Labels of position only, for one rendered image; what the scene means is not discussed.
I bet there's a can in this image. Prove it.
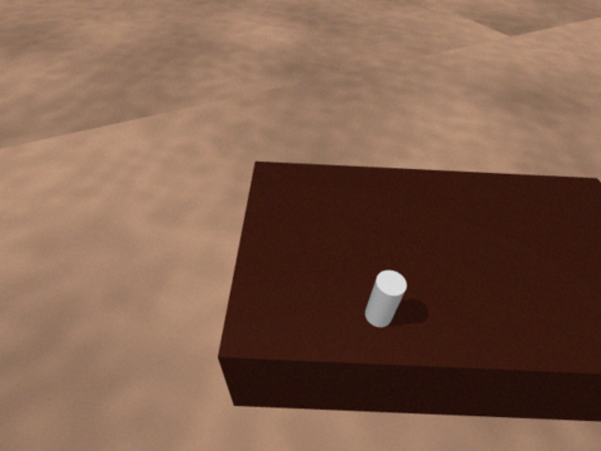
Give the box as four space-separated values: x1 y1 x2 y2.
365 270 407 327

